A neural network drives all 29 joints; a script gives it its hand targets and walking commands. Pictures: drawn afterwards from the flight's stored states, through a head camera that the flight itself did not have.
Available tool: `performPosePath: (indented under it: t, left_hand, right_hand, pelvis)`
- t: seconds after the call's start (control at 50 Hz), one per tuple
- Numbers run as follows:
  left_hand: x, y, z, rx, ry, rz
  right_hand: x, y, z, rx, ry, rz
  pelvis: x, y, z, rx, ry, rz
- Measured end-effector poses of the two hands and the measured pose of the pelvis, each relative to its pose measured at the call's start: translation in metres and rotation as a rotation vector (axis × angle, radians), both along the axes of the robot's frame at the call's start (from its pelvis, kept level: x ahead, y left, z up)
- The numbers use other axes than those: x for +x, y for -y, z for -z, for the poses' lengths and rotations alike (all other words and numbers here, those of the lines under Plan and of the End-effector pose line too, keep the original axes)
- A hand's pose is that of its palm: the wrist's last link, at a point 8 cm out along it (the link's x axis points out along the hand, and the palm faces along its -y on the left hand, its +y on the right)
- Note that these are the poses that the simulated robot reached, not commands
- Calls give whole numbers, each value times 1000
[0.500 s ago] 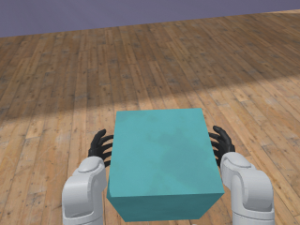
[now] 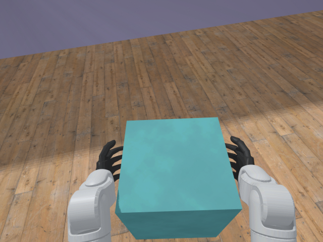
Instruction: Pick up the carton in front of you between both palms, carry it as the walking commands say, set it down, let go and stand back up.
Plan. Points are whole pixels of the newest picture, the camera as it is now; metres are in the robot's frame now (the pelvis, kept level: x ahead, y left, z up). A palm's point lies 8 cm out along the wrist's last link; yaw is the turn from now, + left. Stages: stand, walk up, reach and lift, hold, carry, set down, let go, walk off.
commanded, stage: carry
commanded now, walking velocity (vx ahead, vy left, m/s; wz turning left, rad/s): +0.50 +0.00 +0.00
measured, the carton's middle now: (174, 182) +0.27 +0.00 +0.02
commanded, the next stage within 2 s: none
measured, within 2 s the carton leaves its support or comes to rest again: neither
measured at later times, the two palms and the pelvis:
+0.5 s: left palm (118, 83) +0.61 +0.16 +0.09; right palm (207, 77) +0.60 -0.13 +0.10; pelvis +0.34 +0.02 +0.00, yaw -1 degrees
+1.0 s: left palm (132, 41) +0.93 +0.14 +0.09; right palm (199, 38) +0.92 -0.16 +0.09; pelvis +0.66 +0.00 +0.00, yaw +0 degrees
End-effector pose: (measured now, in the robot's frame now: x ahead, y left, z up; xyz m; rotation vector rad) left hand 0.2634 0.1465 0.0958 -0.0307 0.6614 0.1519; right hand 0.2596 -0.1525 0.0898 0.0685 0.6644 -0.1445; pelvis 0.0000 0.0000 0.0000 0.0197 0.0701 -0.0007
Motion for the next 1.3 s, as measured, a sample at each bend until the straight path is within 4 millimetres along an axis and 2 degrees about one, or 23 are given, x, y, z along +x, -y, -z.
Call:
performPosePath:
  t: [0.1, 0.18, 0.28, 0.38, 0.46, 0.52, 0.6, 0.66, 0.74, 0.82, 0.9, 0.96, 1.02, 1.08, 1.16, 1.3]
  left_hand:
    - [87, -19, 23, -36, 7, 15]
    - [137, -27, 35, -47, -93, 26]
    - [197, -30, 25, -51, -103, 42]
    - [259, -30, 7, -49, -41, 29]
    - [314, -25, 1, -43, -6, 9]
    - [359, -15, 6, -33, -4, -1]
    - [423, 3, 24, -3, -22, -14]
    - [457, 10, 36, 5, -101, -26]
    - [495, 14, 34, 10, -146, -45]
    - [542, 15, 21, 17, -116, -44]
    - [594, 14, 10, 16, -67, -21]
    - [635, 9, 5, 6, -21, -1]
    - [677, 0, 7, -13, 26, 14]
    - [709, -7, 17, -53, 3, 1]
    - [734, -10, 24, -59, -65, 0]
    - [772, -5, 12, -39, -37, 4]
  right_hand:
    - [82, -19, 12, -30, 6, 19]
    - [128, -27, 22, -36, -94, 35]
    - [183, -31, 10, -45, -103, 47]
    - [251, -31, -8, -46, -43, 32]
    - [311, -25, -12, -40, -8, 12]
    - [359, -15, -3, -30, -5, 1]
    - [427, 3, 23, 1, -22, -11]
    - [464, 10, 37, 12, -102, -20]
    - [509, 14, 36, 10, -146, -45]
    - [555, 15, 25, 12, -116, -48]
    - [600, 14, 15, 11, -66, -25]
    - [636, 9, 6, 5, -21, -3]
    - [674, 0, 2, -11, 26, 14]
    - [707, -8, 4, -40, 3, 9]
    - [732, -11, 9, -42, -65, 12]
    - [769, -5, 3, -27, -37, 12]
  pelvis:
    - [83, -22, 24, 1, 23, 26]
    - [128, -33, 12, -16, 13, 43]
    - [185, -38, -6, -43, -2, 38]
    - [250, -33, -11, -51, -7, 25]
    - [309, -23, -6, -44, -4, 19]
    - [358, -11, 4, -33, 3, 12]
    - [423, 8, 24, -39, 23, -9]
    - [456, 18, 17, -29, 16, -24]
    - [500, 25, 0, -5, 3, -28]
    - [546, 26, -9, 13, -5, -16]
    - [595, 19, -10, 14, -1, -8]
    - [633, 10, -5, 1, 9, -6]
    - [674, -1, 10, -18, 29, 9]
    - [700, -7, 13, 3, 24, 19]
    - [723, -9, 5, -10, 14, 30]
    - [763, -5, 4, -4, 10, 28]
